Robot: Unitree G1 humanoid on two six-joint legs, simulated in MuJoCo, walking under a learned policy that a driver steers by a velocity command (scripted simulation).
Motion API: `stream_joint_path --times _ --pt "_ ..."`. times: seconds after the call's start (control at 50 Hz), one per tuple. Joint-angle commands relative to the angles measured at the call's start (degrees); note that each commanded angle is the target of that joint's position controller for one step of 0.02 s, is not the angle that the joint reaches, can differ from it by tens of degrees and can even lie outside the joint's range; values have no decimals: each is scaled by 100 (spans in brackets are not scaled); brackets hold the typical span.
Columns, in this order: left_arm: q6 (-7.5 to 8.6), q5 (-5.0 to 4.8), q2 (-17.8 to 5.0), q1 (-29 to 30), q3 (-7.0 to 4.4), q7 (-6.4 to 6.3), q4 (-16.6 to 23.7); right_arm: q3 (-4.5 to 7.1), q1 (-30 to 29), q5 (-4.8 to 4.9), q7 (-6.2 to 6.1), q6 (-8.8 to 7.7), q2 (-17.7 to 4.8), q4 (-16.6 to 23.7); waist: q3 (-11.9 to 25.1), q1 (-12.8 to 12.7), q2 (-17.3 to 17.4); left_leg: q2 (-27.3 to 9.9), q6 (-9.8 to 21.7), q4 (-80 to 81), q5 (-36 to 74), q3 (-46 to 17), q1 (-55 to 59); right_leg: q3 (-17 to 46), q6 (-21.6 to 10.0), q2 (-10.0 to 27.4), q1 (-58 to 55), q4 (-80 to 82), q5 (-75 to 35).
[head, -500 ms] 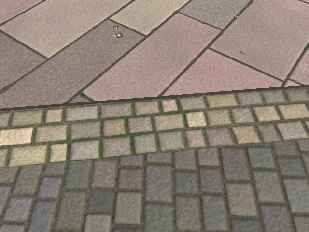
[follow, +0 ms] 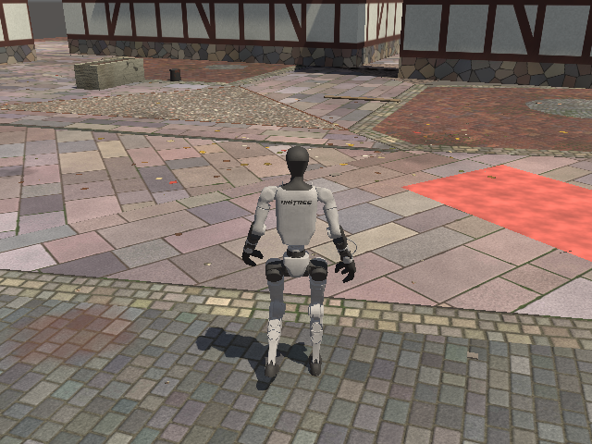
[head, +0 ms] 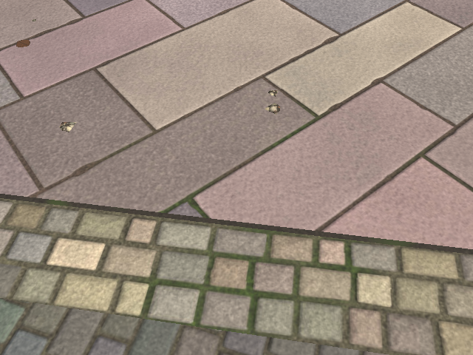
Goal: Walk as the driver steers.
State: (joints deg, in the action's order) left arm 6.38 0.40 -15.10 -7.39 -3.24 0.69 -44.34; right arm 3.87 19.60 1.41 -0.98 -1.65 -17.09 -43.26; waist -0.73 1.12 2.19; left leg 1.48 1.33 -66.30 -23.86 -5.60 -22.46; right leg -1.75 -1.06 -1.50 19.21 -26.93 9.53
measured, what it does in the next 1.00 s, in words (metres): walks ahead, turning right: left foot, then right foot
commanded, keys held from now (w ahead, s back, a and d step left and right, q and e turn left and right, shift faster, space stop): w+q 0.04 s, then w+e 0.96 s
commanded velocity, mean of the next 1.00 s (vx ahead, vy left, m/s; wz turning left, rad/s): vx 0.50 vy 0.00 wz -0.27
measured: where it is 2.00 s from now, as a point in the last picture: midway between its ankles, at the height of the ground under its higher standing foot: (334, 214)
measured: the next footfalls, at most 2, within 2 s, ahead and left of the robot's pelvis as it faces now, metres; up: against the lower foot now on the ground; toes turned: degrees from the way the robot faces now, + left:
left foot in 0.36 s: +0.34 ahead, +0.16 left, +0.00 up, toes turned +0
right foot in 0.86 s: +0.56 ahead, -0.15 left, +0.00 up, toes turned -20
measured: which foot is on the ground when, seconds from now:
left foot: up 0.00-0.34, down 0.36-0.88, up 0.90-1.00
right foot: down 0.00-0.36, up 0.38-0.84, down 0.86-1.00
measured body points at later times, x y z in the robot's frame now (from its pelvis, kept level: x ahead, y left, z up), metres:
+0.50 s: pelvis +0.26 +0.05 +0.00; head +0.28 +0.07 +0.45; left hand +0.32 +0.34 -0.13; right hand +0.40 -0.21 -0.09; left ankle +0.30 +0.16 -0.73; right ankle +0.17 -0.09 -0.65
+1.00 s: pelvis +0.50 -0.05 +0.00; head +0.53 -0.08 +0.44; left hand +0.72 +0.16 -0.11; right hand +0.50 -0.36 -0.12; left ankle +0.47 +0.14 -0.64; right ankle +0.53 -0.13 -0.74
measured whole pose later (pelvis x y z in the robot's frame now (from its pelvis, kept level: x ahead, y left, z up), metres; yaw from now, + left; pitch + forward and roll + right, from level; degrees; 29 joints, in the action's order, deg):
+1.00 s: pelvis +0.50 -0.05 +0.00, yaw -22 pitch +1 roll +1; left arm 2.3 -0.9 -16.9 -11.8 -4.3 2.2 -42.0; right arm 3.9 11.6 0.6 -0.5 -6.1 -16.9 -44.6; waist -4.0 0.1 0.7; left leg -4.4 -0.6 -68.0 -22.4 -1.5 -23.9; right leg -0.4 -5.2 -4.2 21.4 -30.8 10.1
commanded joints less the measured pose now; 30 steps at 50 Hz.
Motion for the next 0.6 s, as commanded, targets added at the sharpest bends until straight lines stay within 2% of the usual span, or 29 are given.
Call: stream_joint_path --times 0.02,0.04,0.08,0.14,0.2,0.24,0.28,0.3,0.32,0.34,0.36,0.38,0.4,0.42,0.46,0.48,0.52,0.6 --pt "3 37 -583 -395 -149 -36 103 182 -230 23 42 -43 -528 597 72 -253 -856 -757 -50 -109 486 -148 -1646 1675 -834 1639 -1456 1488 -66" --pt "23 9 -603 -404 -163 -34 60 160 -248 40 58 -8 -402 639 45 -229 -861 -800 -61 1 540 -68 -1642 1427 -875 1614 -1364 1612 -225" --pt "77 -15 -733 -610 -195 6 -107 88 -427 -24 53 -10 -191 747 -9 -230 -689 -781 -88 521 703 -84 -1646 1247 -1085 1619 -1225 1797 -645" --pt "33 -107 -895 -627 -220 34 -216 4 -835 -111 106 -106 -103 870 -62 -210 -584 -811 -111 1674 1442 179 -1591 876 -1161 1487 -1275 1892 -1230" --pt "-62 -194 -1049 -886 -241 22 -307 -57 -1527 -92 203 -243 -42 991 -167 -449 -548 -597 -164 2806 2161 475 -1093 606 -1031 1279 -1171 1814 -1408" --pt "-121 -221 -1147 -1187 -258 11 -422 -46 -1846 -39 253 -291 -113 1087 -183 -540 -608 -467 -179 3210 2229 503 -920 740 -996 1397 -1364 1675 -1380" --pt "-179 -254 -1201 -1298 -269 -11 -497 1 -1948 -10 285 -336 -266 1151 -171 -461 -741 -400 -93 3555 2048 430 -697 947 -893 1548 -1574 1454 -1296" --pt "-211 -258 -1236 -1294 -278 -27 -524 43 -1821 -7 286 -357 -367 1125 -113 -328 -802 -357 -29 3719 1957 426 -404 1019 -822 1599 -1611 1294 -1339" --pt "-234 -268 -1248 -1215 -273 -44 -528 109 -1470 -22 268 -373 -479 1024 53 -61 -802 -280 76 3970 2013 497 238 944 -708 1528 -1509 931 -1694" --pt "-235 -243 -1113 -1241 -223 -49 -527 240 -806 -73 215 -370 -714 810 481 257 -706 -231 220 4061 2029 548 1330 741 -550 1241 -1252 139 -2119" --pt "-210 -127 -770 -1161 -88 -42 -383 366 140 -192 138 -357 -1080 665 1264 687 -326 -1072 551 3834 2084 -216 2874 478 -303 902 -337 -1366 -1166" --pt "-128 -100 -109 -1785 114 -45 -224 457 518 -279 99 -282 -1581 605 2088 460 1236 -2598 1334 4182 1475 -2498 4618 133 62 121 1669 -3397 1876" --pt "-78 -260 -610 -1694 -6 -42 -300 350 589 -249 120 -267 -1116 565 2157 595 1068 -2623 1493 4675 538 -3295 4349 777 60 236 2260 -4309 2448" --pt "-79 -351 -946 -1300 -116 -42 -191 242 255 -181 126 -285 -816 556 1269 539 799 -2406 1274 4805 488 -2473 3732 789 15 477 2637 -4575 2036" --pt "-158 -237 -854 -950 -143 -76 -139 113 -405 -161 165 -332 -398 517 486 226 514 -1945 1041 5169 1103 -1314 2482 670 40 809 2372 -4239 1244" --pt "-238 -212 -763 -1015 -162 -74 -155 89 -615 -191 179 -375 -289 490 285 41 563 -1808 970 5391 1411 -899 2001 726 62 932 2055 -4058 996" --pt "-378 -229 -499 -1021 -127 -58 -109 131 -800 -203 175 -460 -301 395 94 -136 425 -1789 1000 5703 1944 -393 1538 705 118 990 1794 -3872 748" --pt "-478 -171 -374 -584 -106 -3 132 232 -732 -219 87 -511 -516 179 -118 -153 154 -1766 995 5930 2482 465 1550 731 196 995 2049 -2973 -170"
Keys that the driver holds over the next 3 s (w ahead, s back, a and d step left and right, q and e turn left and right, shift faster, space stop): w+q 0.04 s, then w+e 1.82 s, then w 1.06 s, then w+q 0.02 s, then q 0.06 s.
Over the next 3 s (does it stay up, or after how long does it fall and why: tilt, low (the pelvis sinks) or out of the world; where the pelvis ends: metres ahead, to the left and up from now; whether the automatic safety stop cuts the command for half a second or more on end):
stays up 1.25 -0.82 -0.01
